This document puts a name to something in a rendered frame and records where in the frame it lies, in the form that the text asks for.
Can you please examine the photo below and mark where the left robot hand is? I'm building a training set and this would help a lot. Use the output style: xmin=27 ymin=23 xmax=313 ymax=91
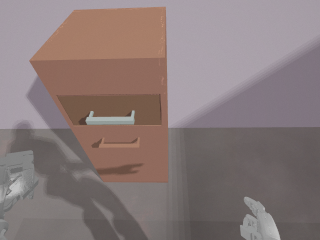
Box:
xmin=0 ymin=150 xmax=39 ymax=220

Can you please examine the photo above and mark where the drawer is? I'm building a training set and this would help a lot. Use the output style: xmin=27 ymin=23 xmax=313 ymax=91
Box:
xmin=57 ymin=94 xmax=162 ymax=126

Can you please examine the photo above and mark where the right robot hand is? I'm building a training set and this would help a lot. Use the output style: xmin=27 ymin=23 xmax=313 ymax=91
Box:
xmin=240 ymin=197 xmax=281 ymax=240

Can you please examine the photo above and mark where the cabinet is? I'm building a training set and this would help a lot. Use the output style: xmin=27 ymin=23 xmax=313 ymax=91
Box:
xmin=29 ymin=6 xmax=168 ymax=183

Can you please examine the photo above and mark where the handle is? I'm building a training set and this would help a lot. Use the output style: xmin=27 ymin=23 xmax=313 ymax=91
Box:
xmin=98 ymin=143 xmax=140 ymax=150
xmin=85 ymin=110 xmax=135 ymax=125

